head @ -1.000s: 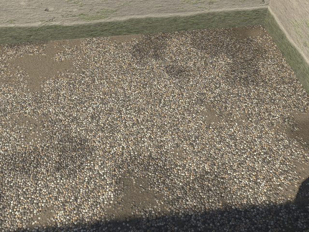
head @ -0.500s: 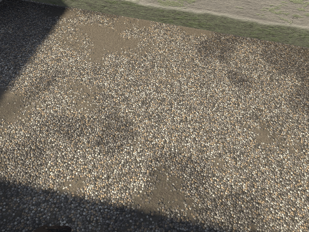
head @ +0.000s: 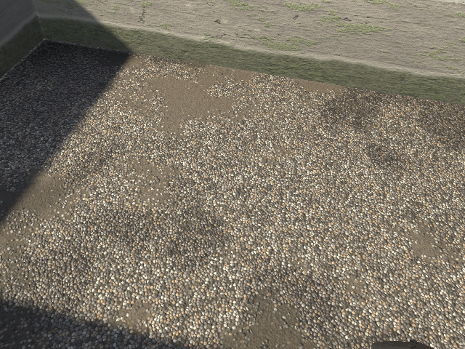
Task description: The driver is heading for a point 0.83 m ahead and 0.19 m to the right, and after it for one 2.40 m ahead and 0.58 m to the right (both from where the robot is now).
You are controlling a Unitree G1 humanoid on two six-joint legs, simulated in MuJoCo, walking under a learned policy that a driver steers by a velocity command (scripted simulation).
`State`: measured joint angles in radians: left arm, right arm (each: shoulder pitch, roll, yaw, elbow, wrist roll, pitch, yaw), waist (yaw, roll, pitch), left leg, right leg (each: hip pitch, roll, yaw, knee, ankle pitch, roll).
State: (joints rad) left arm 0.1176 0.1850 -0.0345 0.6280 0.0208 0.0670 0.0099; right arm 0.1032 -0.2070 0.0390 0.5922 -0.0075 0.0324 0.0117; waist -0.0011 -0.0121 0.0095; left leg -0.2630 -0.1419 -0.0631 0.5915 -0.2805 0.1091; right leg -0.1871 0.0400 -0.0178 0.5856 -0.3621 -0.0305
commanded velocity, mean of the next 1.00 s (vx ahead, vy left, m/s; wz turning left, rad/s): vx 0.18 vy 0.00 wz -0.34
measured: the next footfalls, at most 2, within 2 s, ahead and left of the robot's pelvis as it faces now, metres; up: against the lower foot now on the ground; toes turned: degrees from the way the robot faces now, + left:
right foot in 0.94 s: +0.06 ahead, -0.16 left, +0.00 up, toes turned -2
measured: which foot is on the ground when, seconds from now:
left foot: down 0.00-1.00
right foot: down 0.00-0.66, up 0.68-0.92, down 0.94-1.00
